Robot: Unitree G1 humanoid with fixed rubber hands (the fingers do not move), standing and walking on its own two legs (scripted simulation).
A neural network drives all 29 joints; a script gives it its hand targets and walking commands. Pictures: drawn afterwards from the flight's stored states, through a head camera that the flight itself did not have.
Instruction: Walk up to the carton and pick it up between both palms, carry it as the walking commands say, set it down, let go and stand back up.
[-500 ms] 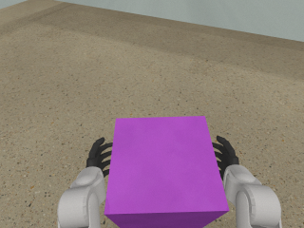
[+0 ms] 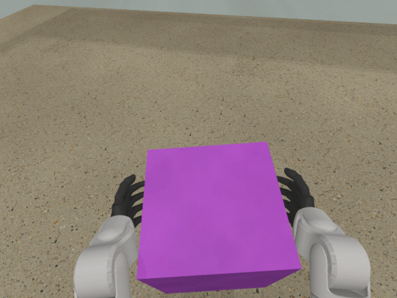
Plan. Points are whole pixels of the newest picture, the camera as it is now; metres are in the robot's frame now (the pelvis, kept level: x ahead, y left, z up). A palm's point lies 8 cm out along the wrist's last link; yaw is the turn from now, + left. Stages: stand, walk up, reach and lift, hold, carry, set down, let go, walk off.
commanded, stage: carry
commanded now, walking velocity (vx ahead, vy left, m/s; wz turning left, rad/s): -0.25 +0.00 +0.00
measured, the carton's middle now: (211, 225) +0.25 +0.00 +0.03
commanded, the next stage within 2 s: none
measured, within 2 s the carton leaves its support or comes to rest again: neither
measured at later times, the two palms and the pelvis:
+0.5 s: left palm out of the picture +0.04 +0.14 +0.09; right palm out of the picture +0.04 -0.16 +0.08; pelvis -0.20 -0.01 -0.01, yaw +0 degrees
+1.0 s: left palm out of the picture -0.18 +0.17 +0.08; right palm out of the picture -0.16 -0.13 +0.09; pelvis -0.39 +0.00 +0.00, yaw +3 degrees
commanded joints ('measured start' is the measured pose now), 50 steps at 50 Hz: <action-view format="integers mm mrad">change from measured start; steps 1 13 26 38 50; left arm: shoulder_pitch -315 -439 -367 -305 -459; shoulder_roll -730 -821 -777 -737 -834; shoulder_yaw -623 -724 -631 -616 -722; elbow -88 -119 -62 -94 -141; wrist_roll -269 -320 -279 -269 -321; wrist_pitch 13 3 9 1 -7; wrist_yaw -131 -139 -133 -140 -146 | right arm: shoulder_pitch -358 -356 -400 -364 -377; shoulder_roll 752 762 731 775 795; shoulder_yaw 659 583 637 673 606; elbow -79 -94 -110 -94 -90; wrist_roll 275 247 259 284 263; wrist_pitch -18 -58 -29 -27 -62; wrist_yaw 106 134 114 104 138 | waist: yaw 30 6 19 29 6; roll -211 138 -256 -192 108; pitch -232 -152 -149 -220 -124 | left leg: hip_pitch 9 178 -126 -49 144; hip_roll -19 263 34 -19 303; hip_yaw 29 -136 -1 0 -166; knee -240 -565 -85 -100 -580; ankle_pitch -25 619 -30 -27 697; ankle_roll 24 177 -7 9 202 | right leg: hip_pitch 276 -179 212 304 -176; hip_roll -249 63 -383 -234 55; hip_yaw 272 94 352 274 129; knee -155 716 -194 -158 734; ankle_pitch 322 -247 446 355 -251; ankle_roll -127 88 -91 -128 80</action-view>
